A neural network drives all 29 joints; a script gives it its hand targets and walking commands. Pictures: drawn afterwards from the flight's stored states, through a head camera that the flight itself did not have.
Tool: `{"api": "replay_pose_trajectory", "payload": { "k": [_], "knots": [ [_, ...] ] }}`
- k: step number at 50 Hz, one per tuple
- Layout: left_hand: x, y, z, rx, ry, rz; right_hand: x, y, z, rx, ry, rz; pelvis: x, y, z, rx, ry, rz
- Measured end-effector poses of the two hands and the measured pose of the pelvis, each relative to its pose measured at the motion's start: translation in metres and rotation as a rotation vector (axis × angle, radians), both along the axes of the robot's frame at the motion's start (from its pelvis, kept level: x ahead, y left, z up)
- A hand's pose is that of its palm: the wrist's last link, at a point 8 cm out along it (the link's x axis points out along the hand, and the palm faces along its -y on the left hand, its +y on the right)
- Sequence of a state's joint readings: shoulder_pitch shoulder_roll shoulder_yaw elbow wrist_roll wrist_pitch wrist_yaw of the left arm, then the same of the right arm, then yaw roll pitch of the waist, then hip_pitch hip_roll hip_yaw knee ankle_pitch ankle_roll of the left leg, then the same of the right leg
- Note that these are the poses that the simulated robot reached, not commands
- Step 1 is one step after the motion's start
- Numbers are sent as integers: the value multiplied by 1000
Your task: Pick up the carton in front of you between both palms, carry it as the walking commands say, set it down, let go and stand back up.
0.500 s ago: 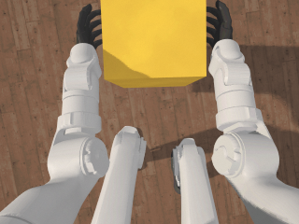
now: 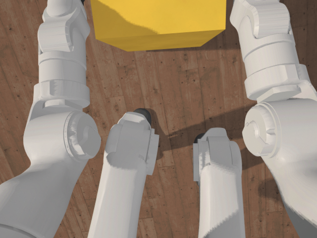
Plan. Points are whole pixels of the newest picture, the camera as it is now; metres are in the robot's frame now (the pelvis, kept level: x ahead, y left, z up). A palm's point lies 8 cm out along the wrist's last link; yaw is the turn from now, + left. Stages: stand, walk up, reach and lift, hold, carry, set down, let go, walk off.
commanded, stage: set down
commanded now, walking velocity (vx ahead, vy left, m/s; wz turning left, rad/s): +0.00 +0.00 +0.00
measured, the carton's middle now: out of the picture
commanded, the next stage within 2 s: none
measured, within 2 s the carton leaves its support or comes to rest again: rests again in 0.34 s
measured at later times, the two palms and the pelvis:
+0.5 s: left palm (79, 2) +0.50 +0.26 -0.19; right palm out of the picture +0.57 -0.04 -0.20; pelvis +0.00 -0.01 -0.02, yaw +0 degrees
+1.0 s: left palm (80, 2) +0.50 +0.26 -0.21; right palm out of the picture +0.58 -0.04 -0.21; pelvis -0.01 -0.01 -0.03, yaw +0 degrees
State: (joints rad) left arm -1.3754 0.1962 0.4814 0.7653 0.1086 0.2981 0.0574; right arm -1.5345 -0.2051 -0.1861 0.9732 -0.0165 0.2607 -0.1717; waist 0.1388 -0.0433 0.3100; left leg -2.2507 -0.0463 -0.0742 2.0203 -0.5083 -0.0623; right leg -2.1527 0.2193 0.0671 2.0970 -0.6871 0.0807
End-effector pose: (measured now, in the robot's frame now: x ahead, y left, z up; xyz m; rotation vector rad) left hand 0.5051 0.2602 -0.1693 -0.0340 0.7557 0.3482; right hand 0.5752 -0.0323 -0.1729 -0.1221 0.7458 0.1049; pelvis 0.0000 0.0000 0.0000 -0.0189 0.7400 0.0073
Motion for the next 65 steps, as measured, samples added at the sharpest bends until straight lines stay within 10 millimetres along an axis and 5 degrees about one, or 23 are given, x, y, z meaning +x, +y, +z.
{"api": "replay_pose_trajectory", "payload": {
  "k": [56, 65],
  "knots": [
    [-3, 1, -46, -51, 2, -66, 3, -12, -41, 48, -30, 105, -7, -10, -31, 43, -139, -29],
    [-9, 29, -58, 17, 12, 38, 7, -47, -57, -36, -31, 39, -6, -1, -35, 41, -124, -26]
  ]
}}
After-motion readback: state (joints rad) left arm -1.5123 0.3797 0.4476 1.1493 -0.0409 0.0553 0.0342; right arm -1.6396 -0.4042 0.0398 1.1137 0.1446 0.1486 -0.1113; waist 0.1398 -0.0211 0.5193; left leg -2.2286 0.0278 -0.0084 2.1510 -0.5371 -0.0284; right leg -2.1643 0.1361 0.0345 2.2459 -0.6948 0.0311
